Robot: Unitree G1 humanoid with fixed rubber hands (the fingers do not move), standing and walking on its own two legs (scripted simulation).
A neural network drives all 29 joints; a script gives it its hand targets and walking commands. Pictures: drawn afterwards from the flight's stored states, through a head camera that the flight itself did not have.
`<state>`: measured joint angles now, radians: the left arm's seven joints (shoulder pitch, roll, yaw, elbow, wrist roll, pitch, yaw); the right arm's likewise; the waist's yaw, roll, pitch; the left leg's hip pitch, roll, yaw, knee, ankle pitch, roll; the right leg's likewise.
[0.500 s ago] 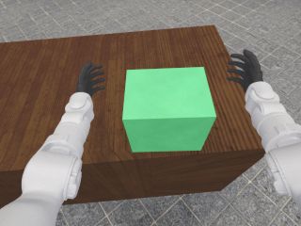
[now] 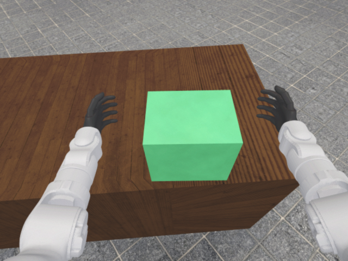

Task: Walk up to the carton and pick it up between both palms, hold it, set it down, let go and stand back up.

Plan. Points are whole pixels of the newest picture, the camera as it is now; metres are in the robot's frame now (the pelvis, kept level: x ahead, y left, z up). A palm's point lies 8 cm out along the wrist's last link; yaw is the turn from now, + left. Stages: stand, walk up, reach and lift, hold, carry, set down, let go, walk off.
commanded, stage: set down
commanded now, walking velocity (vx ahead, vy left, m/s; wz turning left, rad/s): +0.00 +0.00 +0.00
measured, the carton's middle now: (189, 137) +0.46 +0.03 -0.03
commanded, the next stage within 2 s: none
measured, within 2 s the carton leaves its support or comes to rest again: neither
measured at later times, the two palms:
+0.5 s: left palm (93, 156) +0.34 +0.25 +0.04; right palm (292, 158) +0.38 -0.20 +0.05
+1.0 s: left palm (90, 194) +0.27 +0.24 +0.00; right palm (295, 204) +0.29 -0.20 +0.00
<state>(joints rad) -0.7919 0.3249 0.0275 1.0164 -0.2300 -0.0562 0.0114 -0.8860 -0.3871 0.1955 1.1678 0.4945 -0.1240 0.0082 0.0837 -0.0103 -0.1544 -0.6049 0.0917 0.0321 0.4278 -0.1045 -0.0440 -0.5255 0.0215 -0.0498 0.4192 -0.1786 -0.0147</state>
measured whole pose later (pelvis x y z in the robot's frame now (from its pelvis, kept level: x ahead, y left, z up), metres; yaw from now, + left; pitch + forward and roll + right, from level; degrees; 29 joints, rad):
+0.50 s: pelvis +0.01 +0.00 +0.01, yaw +0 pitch +7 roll -1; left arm -0.39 0.26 0.10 0.70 -0.18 -0.06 0.01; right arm -0.47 -0.32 0.12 0.87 0.40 -0.18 0.01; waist 0.05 -0.02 -0.06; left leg -0.37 0.08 0.04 0.40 -0.14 -0.04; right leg -0.30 0.01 -0.03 0.40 -0.21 -0.01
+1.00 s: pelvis +0.02 +0.01 +0.01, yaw +0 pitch +2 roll +0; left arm -0.04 0.21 0.05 0.57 -0.19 -0.24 0.04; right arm -0.12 -0.27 0.09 0.75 0.33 -0.37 0.05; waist 0.03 -0.01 -0.01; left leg -0.28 0.06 0.04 0.42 -0.18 -0.04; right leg -0.21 0.00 -0.02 0.43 -0.25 0.00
